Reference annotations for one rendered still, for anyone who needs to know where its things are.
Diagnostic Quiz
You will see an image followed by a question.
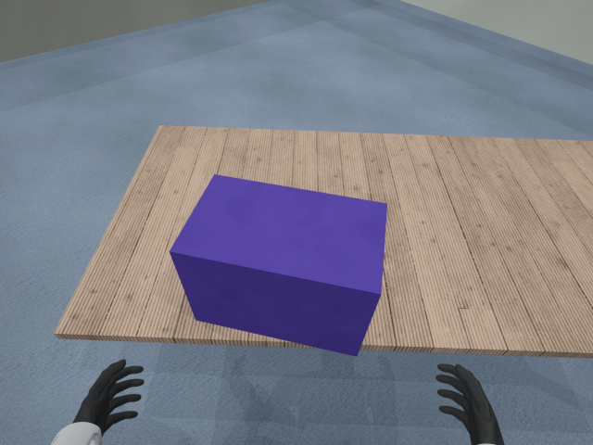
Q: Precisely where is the left robot hand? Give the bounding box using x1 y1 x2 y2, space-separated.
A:
73 359 145 437

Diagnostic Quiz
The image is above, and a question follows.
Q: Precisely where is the carton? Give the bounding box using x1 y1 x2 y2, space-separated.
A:
170 174 387 357

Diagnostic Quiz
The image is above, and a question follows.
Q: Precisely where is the right robot hand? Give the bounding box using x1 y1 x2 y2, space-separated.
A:
435 363 505 445

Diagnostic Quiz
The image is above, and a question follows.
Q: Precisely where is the left robot forearm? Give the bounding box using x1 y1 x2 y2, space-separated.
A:
51 422 102 445

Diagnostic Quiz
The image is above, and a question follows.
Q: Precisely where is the table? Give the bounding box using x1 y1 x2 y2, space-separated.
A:
54 125 593 359

